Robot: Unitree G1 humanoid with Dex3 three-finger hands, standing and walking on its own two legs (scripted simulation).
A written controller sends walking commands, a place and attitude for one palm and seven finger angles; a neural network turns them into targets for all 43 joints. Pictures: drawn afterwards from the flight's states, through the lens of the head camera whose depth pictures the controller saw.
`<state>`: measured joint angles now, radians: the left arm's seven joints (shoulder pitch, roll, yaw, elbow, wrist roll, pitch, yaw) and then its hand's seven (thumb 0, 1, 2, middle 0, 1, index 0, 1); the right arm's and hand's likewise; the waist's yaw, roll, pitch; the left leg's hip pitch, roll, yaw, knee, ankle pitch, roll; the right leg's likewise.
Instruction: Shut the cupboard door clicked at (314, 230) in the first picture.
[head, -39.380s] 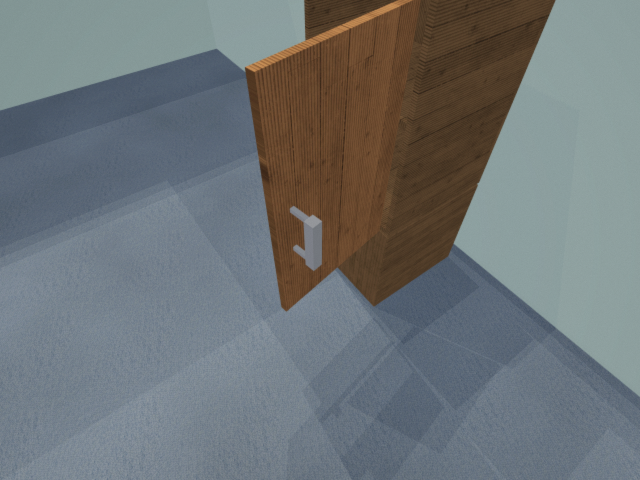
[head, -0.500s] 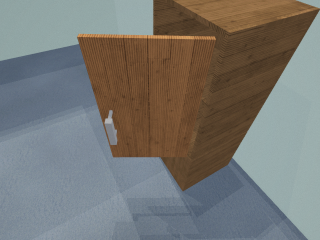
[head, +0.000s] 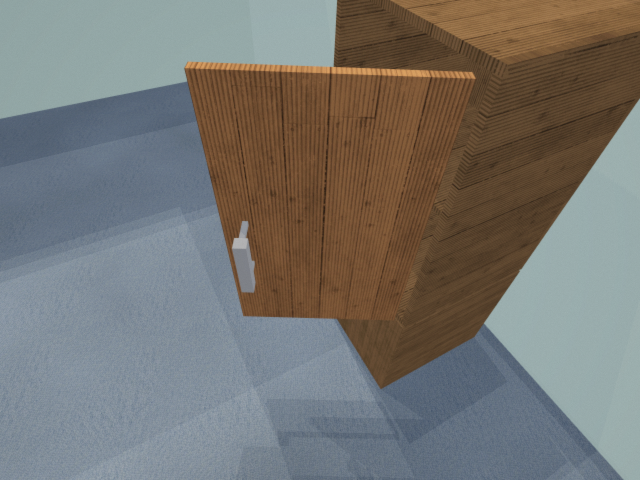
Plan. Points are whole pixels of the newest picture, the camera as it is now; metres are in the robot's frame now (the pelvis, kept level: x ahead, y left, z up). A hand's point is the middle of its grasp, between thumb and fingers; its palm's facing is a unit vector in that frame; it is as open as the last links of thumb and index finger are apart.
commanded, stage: look again from close up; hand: left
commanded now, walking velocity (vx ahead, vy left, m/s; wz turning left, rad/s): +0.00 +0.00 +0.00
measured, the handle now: (246, 257) +0.49 +0.17 -0.07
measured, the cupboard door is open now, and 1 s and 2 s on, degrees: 61 61 61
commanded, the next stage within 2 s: shuffle to correct the standing spot in 0.26 s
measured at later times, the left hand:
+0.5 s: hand out of the picture -0.02 +0.23 -0.17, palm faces -0.03 -0.97 -0.24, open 7.4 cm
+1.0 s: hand out of the picture +0.00 +0.15 -0.17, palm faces +0.02 -0.98 -0.17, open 7.4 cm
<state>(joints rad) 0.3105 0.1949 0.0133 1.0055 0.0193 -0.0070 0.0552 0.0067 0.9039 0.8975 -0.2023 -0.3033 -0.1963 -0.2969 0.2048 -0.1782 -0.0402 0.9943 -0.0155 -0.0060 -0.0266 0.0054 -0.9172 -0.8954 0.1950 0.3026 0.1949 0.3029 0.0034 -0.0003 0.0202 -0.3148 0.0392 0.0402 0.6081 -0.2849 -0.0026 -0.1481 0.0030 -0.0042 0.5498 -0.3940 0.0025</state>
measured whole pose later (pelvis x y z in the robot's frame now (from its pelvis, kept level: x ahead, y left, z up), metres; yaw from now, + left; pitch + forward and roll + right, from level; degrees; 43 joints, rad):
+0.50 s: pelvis -0.03 +0.03 +0.01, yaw -1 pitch -1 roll +0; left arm 0.31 0.23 0.00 1.02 0.03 0.03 0.03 0.01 0.90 0.90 -0.20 -0.30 -0.20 -0.30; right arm 0.21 -0.20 -0.02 1.03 -0.02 0.02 0.00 0.00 -0.91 -0.90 0.20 0.30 0.20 0.30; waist 0.00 -0.02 0.03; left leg -0.30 -0.01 0.08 0.49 -0.18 0.05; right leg -0.17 -0.05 0.03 0.51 -0.33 0.02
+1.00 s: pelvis -0.01 -0.02 +0.00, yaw +0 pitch +0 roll +1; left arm 0.32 0.15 0.04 1.01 0.03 0.01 -0.01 0.01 0.91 0.90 -0.20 -0.30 -0.20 -0.30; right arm 0.34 -0.14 -0.05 1.07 -0.03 0.00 -0.03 0.00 -0.91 -0.89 0.20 0.30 0.20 0.30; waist -0.02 0.00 0.03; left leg -0.31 0.06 0.08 0.56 -0.28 0.00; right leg -0.31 -0.05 -0.06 0.61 -0.39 -0.02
